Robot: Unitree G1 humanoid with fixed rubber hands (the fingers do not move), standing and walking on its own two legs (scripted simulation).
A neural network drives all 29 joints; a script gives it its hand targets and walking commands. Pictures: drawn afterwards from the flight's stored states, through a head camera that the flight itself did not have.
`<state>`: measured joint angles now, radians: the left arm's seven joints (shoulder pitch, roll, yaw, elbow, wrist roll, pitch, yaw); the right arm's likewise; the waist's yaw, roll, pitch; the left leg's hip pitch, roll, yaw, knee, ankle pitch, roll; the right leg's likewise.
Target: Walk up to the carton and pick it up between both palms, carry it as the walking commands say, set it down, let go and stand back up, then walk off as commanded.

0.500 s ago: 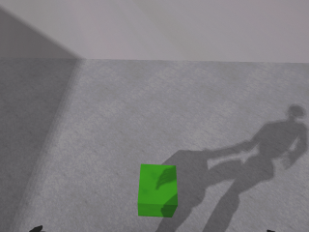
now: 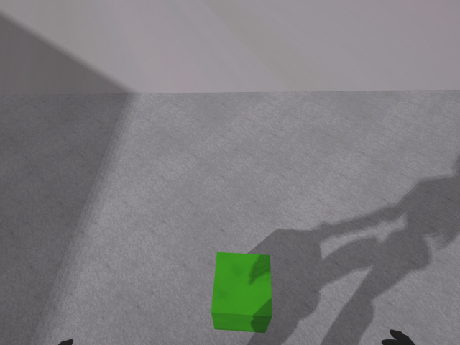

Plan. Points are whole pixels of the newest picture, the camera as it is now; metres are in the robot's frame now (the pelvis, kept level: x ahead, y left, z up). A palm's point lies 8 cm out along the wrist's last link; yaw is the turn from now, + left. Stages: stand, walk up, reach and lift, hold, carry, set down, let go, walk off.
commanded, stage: walk up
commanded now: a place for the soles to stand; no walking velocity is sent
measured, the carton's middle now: (241, 293) +0.42 -0.03 -0.65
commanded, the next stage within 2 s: reach and lift in 1.38 s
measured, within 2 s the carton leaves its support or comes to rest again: neither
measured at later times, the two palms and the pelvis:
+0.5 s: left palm out of the picture +0.12 +0.32 -0.10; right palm out of the picture +0.11 -0.31 -0.10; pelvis +0.01 +0.01 +0.00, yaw +0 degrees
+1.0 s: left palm out of the picture +0.08 +0.36 -0.10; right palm out of the picture +0.10 -0.28 -0.10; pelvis -0.01 +0.03 +0.00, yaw +0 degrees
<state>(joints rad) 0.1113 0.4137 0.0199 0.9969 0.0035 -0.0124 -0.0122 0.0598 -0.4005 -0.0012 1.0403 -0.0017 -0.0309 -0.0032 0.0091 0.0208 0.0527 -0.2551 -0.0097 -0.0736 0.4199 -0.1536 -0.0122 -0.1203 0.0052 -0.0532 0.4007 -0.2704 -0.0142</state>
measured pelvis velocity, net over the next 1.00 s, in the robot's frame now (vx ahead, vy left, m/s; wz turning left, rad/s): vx -0.01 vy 0.03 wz -0.01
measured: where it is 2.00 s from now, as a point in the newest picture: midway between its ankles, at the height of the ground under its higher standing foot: outside the picture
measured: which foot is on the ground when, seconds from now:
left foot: down 0.00-1.00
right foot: down 0.00-1.00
